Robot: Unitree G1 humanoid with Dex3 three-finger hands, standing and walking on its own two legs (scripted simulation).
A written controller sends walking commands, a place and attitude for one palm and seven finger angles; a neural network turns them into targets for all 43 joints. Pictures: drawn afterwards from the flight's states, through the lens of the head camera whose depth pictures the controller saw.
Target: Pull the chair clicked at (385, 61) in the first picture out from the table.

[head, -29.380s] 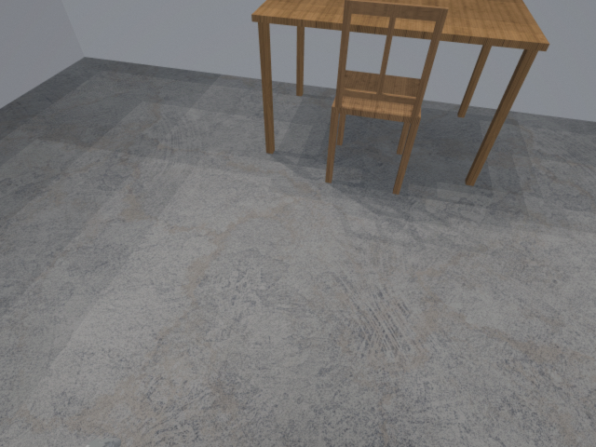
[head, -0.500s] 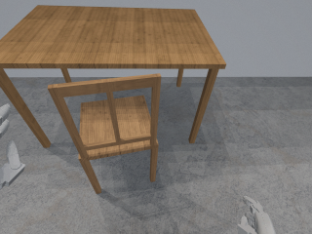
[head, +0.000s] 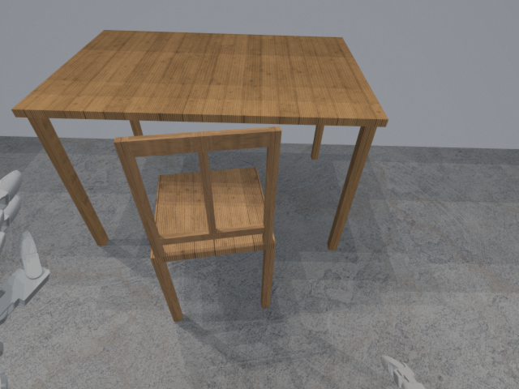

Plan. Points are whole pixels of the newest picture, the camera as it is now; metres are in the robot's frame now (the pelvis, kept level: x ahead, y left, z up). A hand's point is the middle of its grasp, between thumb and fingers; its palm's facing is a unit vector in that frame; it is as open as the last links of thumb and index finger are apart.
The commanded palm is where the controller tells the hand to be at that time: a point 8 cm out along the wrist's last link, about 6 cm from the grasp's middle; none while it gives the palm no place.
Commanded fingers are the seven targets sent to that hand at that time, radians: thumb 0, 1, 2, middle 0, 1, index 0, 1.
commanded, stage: stop stepping back and stand still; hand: left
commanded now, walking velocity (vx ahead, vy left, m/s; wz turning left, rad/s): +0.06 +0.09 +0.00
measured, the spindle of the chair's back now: (208, 195) +0.60 +0.17 -0.10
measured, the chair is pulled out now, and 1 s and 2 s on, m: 0.16 0.16 0.16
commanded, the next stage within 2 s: let the arm hang, fingers relaxed in 1.00 s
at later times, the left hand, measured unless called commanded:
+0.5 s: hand (41, 245) +0.24 +0.29 +0.16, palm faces +0.42 -0.79 -0.44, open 7.4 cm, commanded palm +0.18 +0.32 +0.18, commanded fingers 0.00 0.90 0.90 -0.20 -0.30 -0.20 -0.30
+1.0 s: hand (23, 248) +0.23 +0.31 +0.16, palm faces +0.43 -0.79 -0.44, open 7.4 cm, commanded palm +0.17 +0.34 +0.18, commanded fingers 0.00 0.90 0.90 -0.20 -0.30 -0.20 -0.30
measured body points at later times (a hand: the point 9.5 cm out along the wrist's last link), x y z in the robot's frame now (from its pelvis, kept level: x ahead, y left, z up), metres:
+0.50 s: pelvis +0.04 +0.02 +0.01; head +0.04 +0.03 +0.46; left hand +0.21 +0.33 +0.19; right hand +0.22 -0.21 -0.07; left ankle +0.04 +0.14 -0.74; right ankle +0.03 -0.08 -0.74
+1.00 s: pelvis +0.04 +0.04 +0.01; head +0.04 +0.05 +0.46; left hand +0.20 +0.35 +0.18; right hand +0.21 -0.20 -0.07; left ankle +0.04 +0.14 -0.74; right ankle +0.03 -0.08 -0.74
